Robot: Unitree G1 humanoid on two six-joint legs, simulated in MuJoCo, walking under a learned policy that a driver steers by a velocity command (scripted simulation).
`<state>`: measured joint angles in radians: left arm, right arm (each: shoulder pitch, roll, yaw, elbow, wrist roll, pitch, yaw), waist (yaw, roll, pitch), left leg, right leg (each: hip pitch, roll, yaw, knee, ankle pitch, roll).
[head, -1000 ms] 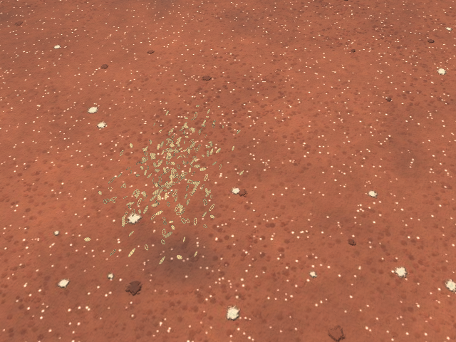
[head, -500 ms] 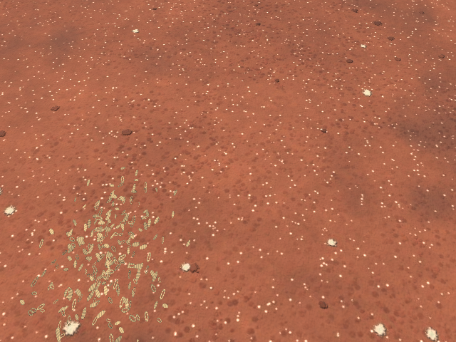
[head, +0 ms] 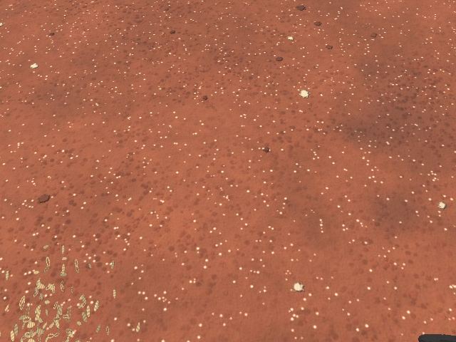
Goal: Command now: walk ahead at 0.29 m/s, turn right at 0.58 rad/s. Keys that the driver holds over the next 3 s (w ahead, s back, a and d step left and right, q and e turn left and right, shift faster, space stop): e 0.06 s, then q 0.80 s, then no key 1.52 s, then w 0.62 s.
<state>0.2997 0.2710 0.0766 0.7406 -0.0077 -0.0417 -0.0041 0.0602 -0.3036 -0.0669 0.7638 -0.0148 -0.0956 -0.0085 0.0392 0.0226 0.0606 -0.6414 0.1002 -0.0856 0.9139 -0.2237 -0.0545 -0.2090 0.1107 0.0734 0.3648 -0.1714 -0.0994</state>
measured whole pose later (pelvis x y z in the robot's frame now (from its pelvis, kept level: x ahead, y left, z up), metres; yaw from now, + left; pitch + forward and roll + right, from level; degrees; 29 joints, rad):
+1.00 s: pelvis +0.16 +0.04 -0.01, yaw +19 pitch +1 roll +0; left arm 0.19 0.30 0.07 0.73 -0.01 0.01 0.02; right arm 0.13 -0.29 -0.07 0.65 0.02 0.06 0.01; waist 0.03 -0.02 0.04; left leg -0.28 0.00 0.02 0.53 -0.25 0.00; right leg -0.25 -0.11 -0.11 0.56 -0.32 0.03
